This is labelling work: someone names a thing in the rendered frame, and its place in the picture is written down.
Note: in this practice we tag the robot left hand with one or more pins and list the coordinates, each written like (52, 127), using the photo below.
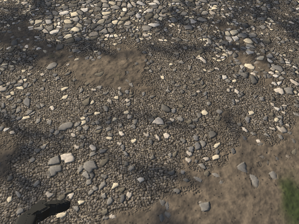
(41, 210)

